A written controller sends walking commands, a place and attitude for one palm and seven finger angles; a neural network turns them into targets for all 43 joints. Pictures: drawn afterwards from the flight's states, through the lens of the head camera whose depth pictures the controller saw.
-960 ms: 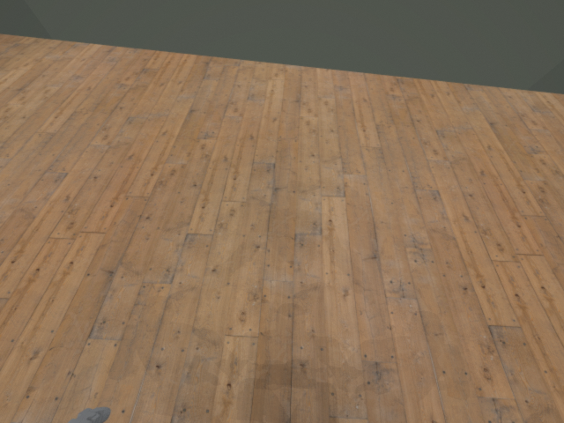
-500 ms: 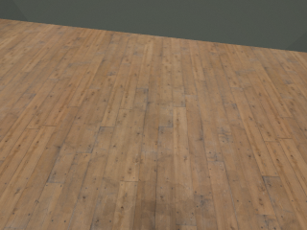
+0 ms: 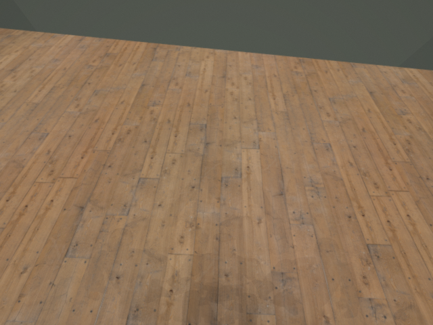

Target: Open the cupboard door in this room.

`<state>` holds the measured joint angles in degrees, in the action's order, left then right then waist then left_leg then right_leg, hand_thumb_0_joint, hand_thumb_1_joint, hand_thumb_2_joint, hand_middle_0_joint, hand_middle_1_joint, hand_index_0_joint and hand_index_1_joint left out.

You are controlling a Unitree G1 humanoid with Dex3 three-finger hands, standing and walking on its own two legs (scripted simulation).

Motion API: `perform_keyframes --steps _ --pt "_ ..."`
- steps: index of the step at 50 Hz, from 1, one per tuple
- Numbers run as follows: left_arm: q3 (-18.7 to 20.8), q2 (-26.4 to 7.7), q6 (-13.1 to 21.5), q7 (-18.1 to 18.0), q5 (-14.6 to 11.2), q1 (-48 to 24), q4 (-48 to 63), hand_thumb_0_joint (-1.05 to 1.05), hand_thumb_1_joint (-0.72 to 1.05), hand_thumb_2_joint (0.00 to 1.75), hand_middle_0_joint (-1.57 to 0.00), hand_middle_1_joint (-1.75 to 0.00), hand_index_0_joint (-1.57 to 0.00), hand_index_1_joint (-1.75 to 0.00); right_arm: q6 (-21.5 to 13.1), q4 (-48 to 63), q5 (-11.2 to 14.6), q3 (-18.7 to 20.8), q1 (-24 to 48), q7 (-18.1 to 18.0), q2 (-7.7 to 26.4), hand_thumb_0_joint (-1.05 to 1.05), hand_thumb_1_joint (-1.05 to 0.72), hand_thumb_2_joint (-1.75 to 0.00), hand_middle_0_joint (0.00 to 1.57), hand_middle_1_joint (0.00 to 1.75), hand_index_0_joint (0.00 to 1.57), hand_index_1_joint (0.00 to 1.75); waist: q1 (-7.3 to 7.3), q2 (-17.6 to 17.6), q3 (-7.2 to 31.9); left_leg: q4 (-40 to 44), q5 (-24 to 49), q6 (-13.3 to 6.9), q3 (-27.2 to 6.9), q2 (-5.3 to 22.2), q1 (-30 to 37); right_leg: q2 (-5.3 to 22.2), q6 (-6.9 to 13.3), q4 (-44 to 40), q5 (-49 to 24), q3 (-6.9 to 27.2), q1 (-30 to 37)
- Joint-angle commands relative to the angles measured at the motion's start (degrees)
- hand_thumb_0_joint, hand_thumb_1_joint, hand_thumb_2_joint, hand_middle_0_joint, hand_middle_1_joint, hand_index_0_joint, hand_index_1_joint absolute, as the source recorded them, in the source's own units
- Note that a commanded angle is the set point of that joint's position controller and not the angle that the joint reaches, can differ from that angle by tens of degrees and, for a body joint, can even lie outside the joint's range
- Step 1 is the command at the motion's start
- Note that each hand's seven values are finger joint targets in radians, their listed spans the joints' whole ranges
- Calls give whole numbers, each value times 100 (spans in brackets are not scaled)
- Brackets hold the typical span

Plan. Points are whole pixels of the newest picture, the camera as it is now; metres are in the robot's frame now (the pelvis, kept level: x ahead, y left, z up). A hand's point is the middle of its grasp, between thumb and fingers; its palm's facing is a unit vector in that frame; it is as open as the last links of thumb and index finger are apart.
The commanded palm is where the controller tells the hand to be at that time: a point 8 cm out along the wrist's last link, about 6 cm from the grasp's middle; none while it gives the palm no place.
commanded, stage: turn or walk to find it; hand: left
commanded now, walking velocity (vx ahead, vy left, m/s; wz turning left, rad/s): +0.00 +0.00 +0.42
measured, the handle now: out of the picture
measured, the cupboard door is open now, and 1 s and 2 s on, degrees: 0 0 0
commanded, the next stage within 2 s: none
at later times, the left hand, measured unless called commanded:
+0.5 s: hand out of the picture +0.03 +0.22 -0.18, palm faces +0.16 -0.96 -0.25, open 7.4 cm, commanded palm none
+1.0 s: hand out of the picture -0.11 +0.22 -0.20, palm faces +0.42 -0.88 -0.23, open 7.4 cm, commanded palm none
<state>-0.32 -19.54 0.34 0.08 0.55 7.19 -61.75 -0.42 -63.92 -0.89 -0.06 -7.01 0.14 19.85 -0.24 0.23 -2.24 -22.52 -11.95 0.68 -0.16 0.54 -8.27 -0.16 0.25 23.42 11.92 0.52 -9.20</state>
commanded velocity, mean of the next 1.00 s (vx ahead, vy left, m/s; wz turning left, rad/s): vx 0.00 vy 0.00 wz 0.42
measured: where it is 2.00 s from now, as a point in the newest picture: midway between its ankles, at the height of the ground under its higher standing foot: outside the picture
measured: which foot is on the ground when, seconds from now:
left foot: down 0.00-0.62, up 0.64-0.96, down 0.98-1.00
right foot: down 0.00-0.32, up 0.34-0.60, down 0.62-0.98, up 1.00-1.00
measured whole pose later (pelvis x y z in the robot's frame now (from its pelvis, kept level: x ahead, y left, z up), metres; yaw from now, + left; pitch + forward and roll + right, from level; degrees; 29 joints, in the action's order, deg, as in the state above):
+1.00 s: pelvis -0.06 +0.01 -0.02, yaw +24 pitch +0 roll +0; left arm 2.7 -14.2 -1.9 -1.3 1.2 15.0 -53.3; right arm 2.6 -54.4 -1.0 3.6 -9.3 0.8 14.3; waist 0.8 -3.5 -4.6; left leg -36.0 -19.2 -0.1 3.2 0.3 -16.0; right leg 8.6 -3.4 41.9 25.2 -8.0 -16.8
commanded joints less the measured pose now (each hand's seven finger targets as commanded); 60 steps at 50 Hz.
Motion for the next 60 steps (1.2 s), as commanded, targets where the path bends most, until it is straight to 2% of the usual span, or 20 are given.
perform_keyframes --steps 1,13,14,16,17,21,28,29,30,31,32,36,43,46,47,48,49,50,55,60 --pt "236 -1071 72 -89 -1 -181 395 0 90 90 -20 -30 -20 -30 -104 431 19 213 243 -54 996 0 -90 -90 20 30 20 30 30 -89 338 204 662 -224 -581 550 -216 761 122 -299 -431 561 -11" --pt "333 -690 -165 -227 60 146 1029 0 90 90 -20 -30 -20 -30 181 875 18 315 -580 -11 226 0 -90 -90 20 30 20 30 -121 -672 392 -1189 262 -114 -358 207 -667 1560 452 251 -521 509 -703" --pt "332 -603 -188 -224 57 73 1110 0 90 90 -20 -30 -20 -30 174 899 6 335 -658 1 263 0 -90 -90 20 30 20 30 -164 -238 316 -852 534 -214 -728 367 -645 1255 261 620 -119 168 -919" --pt "298 -219 -218 -218 18 -4 1247 0 90 90 -20 -30 -20 -30 114 997 -59 428 -795 -21 640 0 -90 -90 20 30 20 30 -225 1385 156 487 1185 -925 -2771 1368 -722 106 -244 2394 1458 -514 -1414" --pt "307 -236 -197 -235 34 -11 1320 0 90 90 -20 -30 -20 -30 84 1024 -23 458 -890 -68 660 0 -90 -90 20 30 20 30 -210 1294 183 589 1823 -1290 -3136 1573 -543 154 -220 3129 2053 -116 -1687" --pt "346 49 -155 -205 -16 215 1250 0 90 90 -20 -30 -20 -30 94 1135 -39 500 -761 -163 474 0 -90 -90 20 30 20 30 -91 782 640 67 2483 -1293 -2422 1192 7 203 -273 3242 1808 84 -1723" --pt "389 205 -125 -201 -59 733 1230 0 90 90 -20 -30 -20 -30 194 1241 -30 616 -720 -116 398 0 -90 -90 20 30 20 30 35 813 775 -185 1806 -897 -2360 698 -514 -91 -280 837 850 -151 -306" --pt "428 103 -105 -223 -47 954 1173 0 90 90 -20 -30 -20 -30 212 1302 4 609 -641 -95 307 0 -90 -90 20 30 20 30 144 704 752 -344 1066 -680 -2271 503 -1096 31 -262 99 323 -106 376" --pt "516 -241 -70 -255 29 1085 1154 0 90 90 -20 -30 -20 -30 230 1377 48 585 -655 -59 5 0 -90 -90 20 30 20 30 196 -227 628 -1120 -199 -323 -1716 43 -2142 909 -5 -528 623 678 1088" --pt "597 -720 -43 -267 112 1020 1245 0 90 90 -20 -30 -20 -30 221 1559 24 548 -585 -48 -293 0 -90 -90 20 30 20 30 248 -1780 297 -2534 -1651 102 -449 -659 -3034 2460 623 -1006 526 2299 923" --pt "576 -690 -65 -276 61 898 1361 0 90 90 -20 -30 -20 -30 267 1584 -49 646 -398 -38 27 0 -90 -90 20 30 20 30 277 -1137 252 -3557 -1882 75 -605 -332 -2615 2791 938 -1004 445 2114 -91" --pt "447 -228 -19 -237 97 155 1460 0 90 90 -20 -30 -20 -30 374 1246 -28 624 -659 85 -139 0 -90 -90 20 30 20 30 -188 -1045 -320 -4739 -880 170 -208 -17 -2325 1709 706 -752 87 580 -916" --pt "549 -567 -42 -223 155 1070 1149 0 90 90 -20 -30 -20 -30 276 1417 43 451 53 86 -320 0 -90 -90 20 30 20 30 299 -1128 26 -2358 -1475 202 394 -30 -1631 1902 822 11 -2127 178 79" --pt "564 -629 -72 -211 121 993 1106 0 90 90 -20 -30 -20 -30 216 1317 47 443 -334 56 -228 0 -90 -90 20 30 20 30 72 -1154 319 -1051 -728 130 572 -112 -783 1777 475 608 -2470 -150 21" --pt "554 -530 -99 -200 75 898 1131 0 90 90 -20 -30 -20 -30 172 1255 44 471 -587 66 -77 0 -90 -90 20 30 20 30 -81 -832 501 -239 38 53 408 22 -131 1624 205 1149 -2128 -413 -273" --pt "526 -246 -143 -175 30 999 1273 0 90 90 -20 -30 -20 -30 101 1251 -10 574 -827 49 460 0 -90 -90 20 30 20 30 -175 507 833 84 1608 -371 -929 1118 843 1087 -214 2227 -553 -846 -1334" --pt "415 111 -160 -151 42 852 1476 0 90 90 -20 -30 -20 -30 112 1223 7 671 -1047 24 901 0 -90 -90 20 30 20 30 -243 1680 762 147 3700 -1112 -2112 2260 1006 563 -475 3269 2552 -796 -2298" --pt "402 29 -236 -203 62 459 1474 0 90 90 -20 -30 -20 -30 89 1075 4 682 -1277 -54 818 0 -90 -90 20 30 20 30 -456 1296 897 119 3529 -1315 -2039 2191 788 585 -412 3864 2504 -259 -2241" --pt "457 72 -220 -97 30 561 1138 0 90 90 -20 -30 -20 -30 32 1261 -3 501 -487 -154 323 0 -90 -90 20 30 20 30 -58 835 476 97 3128 -1010 -1054 1271 361 590 -489 4012 1269 -171 -2149" --pt "451 167 -246 -107 17 368 1229 0 90 90 -20 -30 -20 -30 68 1242 -20 542 -659 -149 325 0 -90 -90 20 30 20 30 -159 693 427 183 2688 -1141 -1386 1275 379 447 -533 3168 1322 -181 -1941"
